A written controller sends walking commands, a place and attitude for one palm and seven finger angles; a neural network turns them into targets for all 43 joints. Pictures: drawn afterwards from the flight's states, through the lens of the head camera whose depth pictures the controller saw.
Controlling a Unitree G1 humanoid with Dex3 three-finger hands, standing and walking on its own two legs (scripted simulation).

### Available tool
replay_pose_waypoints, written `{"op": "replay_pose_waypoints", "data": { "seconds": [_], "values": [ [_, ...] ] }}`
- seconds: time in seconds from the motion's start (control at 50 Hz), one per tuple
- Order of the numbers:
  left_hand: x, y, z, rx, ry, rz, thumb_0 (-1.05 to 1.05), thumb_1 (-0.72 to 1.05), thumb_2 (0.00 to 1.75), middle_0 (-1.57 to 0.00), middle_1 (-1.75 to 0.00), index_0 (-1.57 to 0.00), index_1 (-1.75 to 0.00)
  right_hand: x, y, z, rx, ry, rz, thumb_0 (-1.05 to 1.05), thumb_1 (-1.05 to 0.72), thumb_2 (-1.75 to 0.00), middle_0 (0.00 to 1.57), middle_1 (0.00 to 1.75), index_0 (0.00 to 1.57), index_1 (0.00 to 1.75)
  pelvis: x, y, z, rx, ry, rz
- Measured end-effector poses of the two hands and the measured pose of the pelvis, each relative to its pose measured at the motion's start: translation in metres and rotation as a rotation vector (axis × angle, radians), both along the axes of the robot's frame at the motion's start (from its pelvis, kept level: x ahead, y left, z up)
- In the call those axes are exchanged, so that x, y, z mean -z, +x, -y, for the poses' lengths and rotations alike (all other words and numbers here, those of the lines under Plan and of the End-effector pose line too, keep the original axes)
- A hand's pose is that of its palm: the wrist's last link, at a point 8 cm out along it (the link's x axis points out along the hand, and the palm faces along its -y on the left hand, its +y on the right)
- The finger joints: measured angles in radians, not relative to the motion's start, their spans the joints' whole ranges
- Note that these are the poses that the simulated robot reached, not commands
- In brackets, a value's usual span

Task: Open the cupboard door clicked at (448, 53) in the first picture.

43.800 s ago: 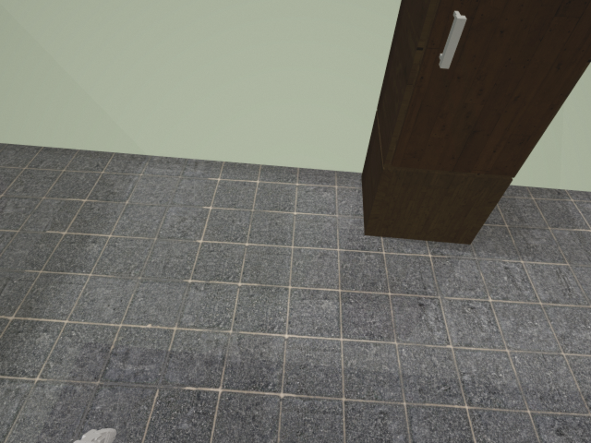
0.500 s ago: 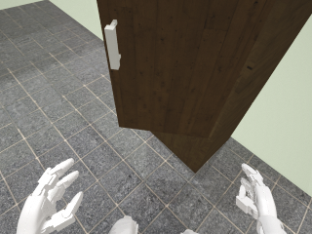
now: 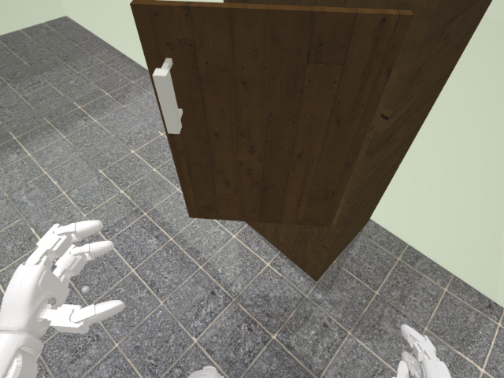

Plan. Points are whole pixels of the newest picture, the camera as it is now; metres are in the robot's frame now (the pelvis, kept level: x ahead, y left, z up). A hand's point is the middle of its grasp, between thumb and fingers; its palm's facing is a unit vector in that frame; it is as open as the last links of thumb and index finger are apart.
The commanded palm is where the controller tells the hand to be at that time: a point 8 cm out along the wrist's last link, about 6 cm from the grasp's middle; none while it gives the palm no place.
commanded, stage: raise the hand with hooked fingers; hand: left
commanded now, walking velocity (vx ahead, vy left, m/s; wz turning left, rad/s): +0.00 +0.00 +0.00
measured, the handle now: (171, 96) +0.55 +0.19 +0.14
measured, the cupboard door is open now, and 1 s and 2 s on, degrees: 40 40 40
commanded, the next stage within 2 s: move the hooked fingers beside the handle in 1.14 s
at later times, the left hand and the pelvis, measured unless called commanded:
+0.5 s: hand (41, 226) +0.27 +0.29 +0.14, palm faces +0.05 -1.00 -0.05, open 13.9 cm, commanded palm +0.25 +0.34 +0.15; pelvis +0.00 +0.02 +0.02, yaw +1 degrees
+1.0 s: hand (56, 198) +0.31 +0.28 +0.15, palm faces +0.05 -1.00 -0.04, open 14.0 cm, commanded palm +0.28 +0.33 +0.16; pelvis +0.02 +0.01 +0.03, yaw +0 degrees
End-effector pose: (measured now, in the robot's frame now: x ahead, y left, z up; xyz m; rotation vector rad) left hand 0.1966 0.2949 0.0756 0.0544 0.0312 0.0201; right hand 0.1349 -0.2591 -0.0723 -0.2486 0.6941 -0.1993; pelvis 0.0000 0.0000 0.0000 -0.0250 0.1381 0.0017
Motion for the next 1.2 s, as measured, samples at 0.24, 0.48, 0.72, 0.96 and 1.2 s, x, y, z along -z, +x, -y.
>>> {"op": "replay_pose_waypoints", "data": {
  "seconds": [0.24,0.48,0.72,0.96,1.2],
  "values": [
    [-0.033,0.029,-0.023,-0.004,0.003,0.061,0.0,-0.3,0.39,-0.28,-1.07,-0.29,-1.07,-0.03,0.029,-0.032,-0.055,0.013,0.116,0.01,-0.9,-0.9,0.2,0.3,0.2,0.3,-0.013,0.003,-0.016,-0.003,-0.007,0.057],
    [-0.061,0.051,-0.05,-0.034,-0.001,0.05,-0.01,-0.48,0.31,-0.3,-1.19,-0.3,-1.18,-0.035,0.045,-0.063,-0.119,0.055,0.115,0.01,-0.9,-0.89,0.2,0.3,0.2,0.3,-0.022,0.005,-0.021,-0.013,-0.007,0.093],
    [-0.089,0.081,-0.062,-0.029,-0.005,0.06,-0.01,-0.5,0.3,-0.3,-1.2,-0.3,-1.2,-0.035,0.034,-0.042,-0.071,0.027,0.065,0.01,-0.9,-0.89,0.2,0.3,0.2,0.3,-0.029,0.01,-0.017,-0.011,0.0,0.105],
    [-0.077,0.088,-0.043,-0.024,-0.019,0.033,-0.01,-0.5,0.3,-0.3,-1.2,-0.3,-1.2,-0.034,0.028,-0.021,-0.032,0.015,0.039,0.01,-0.9,-0.9,0.2,0.3,0.2,0.3,-0.031,0.015,-0.008,0.003,0.008,0.098],
    [-0.082,0.089,-0.034,-0.028,-0.012,0.034,-0.01,-0.5,0.3,-0.3,-1.2,-0.3,-1.2,-0.031,0.037,-0.018,-0.029,0.041,0.058,0.01,-0.9,-0.9,0.2,0.3,0.2,0.3,-0.031,0.018,0.001,0.001,0.013,0.098]
  ]
}}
